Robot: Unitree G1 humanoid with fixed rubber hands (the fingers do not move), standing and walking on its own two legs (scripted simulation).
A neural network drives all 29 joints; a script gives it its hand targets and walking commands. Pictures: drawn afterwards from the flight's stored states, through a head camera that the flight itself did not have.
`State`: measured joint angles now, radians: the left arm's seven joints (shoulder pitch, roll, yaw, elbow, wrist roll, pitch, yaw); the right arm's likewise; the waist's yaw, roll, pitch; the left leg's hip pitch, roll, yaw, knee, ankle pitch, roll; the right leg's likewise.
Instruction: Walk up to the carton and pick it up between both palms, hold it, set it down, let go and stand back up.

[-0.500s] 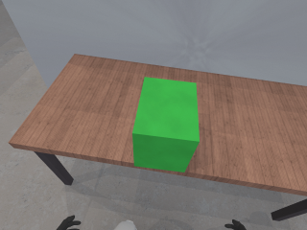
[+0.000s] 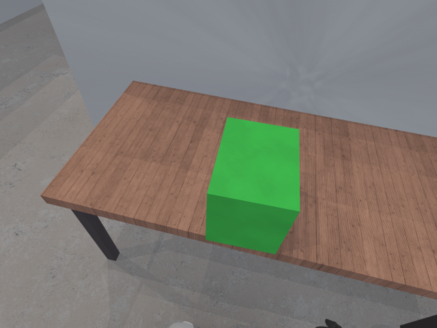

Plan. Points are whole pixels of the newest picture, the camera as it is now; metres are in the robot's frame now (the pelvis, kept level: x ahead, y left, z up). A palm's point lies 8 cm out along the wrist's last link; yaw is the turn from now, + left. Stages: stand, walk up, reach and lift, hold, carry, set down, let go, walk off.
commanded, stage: walk up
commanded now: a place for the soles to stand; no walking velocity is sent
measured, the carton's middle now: (251, 185) +0.47 -0.08 -0.08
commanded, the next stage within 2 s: reach and lift in 1.22 s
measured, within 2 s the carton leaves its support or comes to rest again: neither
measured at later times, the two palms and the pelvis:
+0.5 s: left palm out of the picture +0.07 +0.28 -0.13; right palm out of the picture +0.10 -0.21 -0.12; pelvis +0.05 +0.03 +0.01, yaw +1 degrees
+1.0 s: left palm out of the picture +0.06 +0.28 -0.13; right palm out of the picture +0.12 -0.21 -0.12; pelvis +0.05 +0.03 +0.00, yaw +2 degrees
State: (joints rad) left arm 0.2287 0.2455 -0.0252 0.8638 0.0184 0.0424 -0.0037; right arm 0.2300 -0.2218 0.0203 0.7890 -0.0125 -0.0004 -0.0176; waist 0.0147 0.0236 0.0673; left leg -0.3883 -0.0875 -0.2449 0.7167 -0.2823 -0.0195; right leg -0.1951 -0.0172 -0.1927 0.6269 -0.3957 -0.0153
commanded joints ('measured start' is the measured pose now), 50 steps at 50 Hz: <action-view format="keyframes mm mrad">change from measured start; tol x8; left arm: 1 41 161 45 -67 14 -30 9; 50 91 132 27 124 9 -21 30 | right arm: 1 10 -146 -51 -59 -9 -9 1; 10 100 -158 -43 12 -1 -22 -6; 50 49 -138 -39 124 -4 -9 -26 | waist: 1 8 -34 2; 6 -29 -36 46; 9 -4 108 -39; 50 0 -29 -18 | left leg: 1 -103 45 29 -47 47 56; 6 16 73 38 -153 141 56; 8 49 118 -100 -247 274 94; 10 49 167 -277 -326 181 148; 12 25 141 -225 -324 146 131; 19 73 87 -42 -172 503 89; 36 81 119 -171 -252 415 118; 50 67 77 -50 -176 424 87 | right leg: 1 17 -243 260 -300 -181 -122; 4 -12 -288 277 -347 -194 -143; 7 -14 -148 98 -199 9 -71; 9 37 -51 74 -87 -7 -28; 19 139 -114 101 -192 262 -45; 36 97 -72 100 -126 93 -28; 45 170 -145 114 -185 301 -52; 50 108 -120 88 -150 197 -48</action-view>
